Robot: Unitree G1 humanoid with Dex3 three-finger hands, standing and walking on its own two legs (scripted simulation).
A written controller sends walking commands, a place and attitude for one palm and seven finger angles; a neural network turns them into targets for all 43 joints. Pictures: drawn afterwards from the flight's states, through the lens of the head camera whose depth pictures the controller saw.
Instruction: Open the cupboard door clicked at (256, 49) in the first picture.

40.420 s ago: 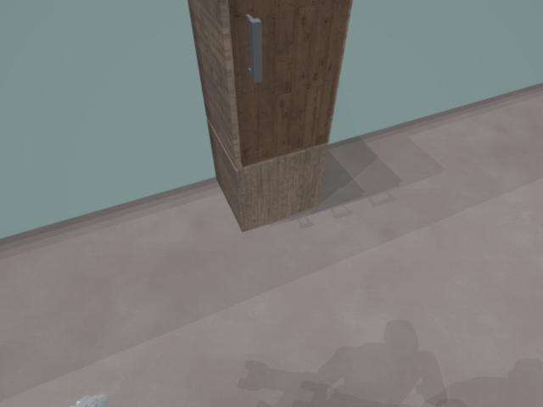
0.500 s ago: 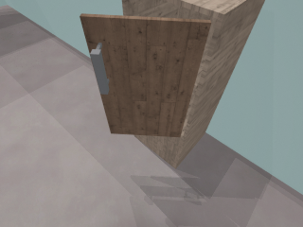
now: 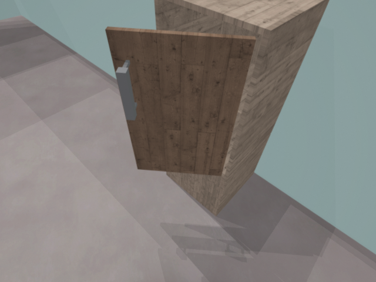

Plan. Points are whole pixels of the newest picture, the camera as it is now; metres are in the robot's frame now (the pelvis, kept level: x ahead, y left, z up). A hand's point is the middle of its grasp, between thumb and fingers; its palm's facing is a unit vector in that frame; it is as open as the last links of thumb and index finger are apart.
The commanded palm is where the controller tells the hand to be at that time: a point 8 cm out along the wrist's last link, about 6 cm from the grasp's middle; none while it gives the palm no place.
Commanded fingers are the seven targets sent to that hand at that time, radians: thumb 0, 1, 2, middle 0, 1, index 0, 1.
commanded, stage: look again from close up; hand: left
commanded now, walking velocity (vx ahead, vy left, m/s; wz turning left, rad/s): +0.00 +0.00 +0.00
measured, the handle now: (129, 91) +0.58 +0.21 +0.08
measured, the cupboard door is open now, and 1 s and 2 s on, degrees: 38 38 38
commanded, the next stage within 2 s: shuffle to correct the standing spot in 0.52 s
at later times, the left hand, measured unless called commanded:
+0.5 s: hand out of the picture -0.01 +0.21 -0.18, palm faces +0.04 -0.98 -0.19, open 7.4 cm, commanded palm none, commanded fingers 0.00 0.90 0.90 -0.20 -0.30 -0.20 -0.30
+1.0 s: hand out of the picture -0.03 +0.18 -0.19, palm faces +0.06 -0.99 -0.14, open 7.4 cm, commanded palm none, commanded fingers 0.00 0.90 0.90 -0.20 -0.30 -0.20 -0.30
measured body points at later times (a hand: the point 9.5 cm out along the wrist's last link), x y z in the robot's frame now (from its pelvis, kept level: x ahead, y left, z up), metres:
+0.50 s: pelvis -0.02 +0.03 -0.01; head -0.03 +0.04 +0.44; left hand -0.02 +0.26 -0.17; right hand +0.00 -0.19 -0.16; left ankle +0.01 +0.12 -0.74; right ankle +0.00 -0.09 -0.74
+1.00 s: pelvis +0.02 +0.02 -0.01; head +0.02 +0.03 +0.44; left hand -0.04 +0.23 -0.17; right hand +0.01 -0.20 -0.17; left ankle +0.01 +0.12 -0.74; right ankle +0.00 -0.09 -0.74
